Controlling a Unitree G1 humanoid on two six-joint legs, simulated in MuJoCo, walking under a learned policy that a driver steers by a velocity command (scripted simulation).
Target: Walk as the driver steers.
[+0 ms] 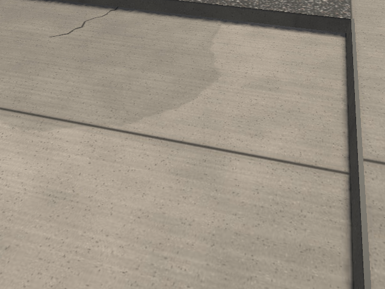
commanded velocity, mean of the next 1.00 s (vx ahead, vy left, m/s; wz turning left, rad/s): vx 0.45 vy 0.00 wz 0.00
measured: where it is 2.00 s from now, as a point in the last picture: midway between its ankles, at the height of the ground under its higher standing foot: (202, 194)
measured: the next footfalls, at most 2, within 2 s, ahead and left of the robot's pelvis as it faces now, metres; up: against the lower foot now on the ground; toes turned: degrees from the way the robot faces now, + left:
left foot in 0.48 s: +0.40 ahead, +0.12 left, +0.00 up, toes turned +2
right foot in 1.04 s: +0.73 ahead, -0.10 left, +0.00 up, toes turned -2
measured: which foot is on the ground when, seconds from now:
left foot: down 0.00-0.04, up 0.06-0.46, down 0.48-1.00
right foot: down 0.00-0.50, up 0.52-1.00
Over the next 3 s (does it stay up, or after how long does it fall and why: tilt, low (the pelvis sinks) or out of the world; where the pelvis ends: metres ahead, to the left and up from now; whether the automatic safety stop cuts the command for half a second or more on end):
stays up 1.21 -0.03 -0.02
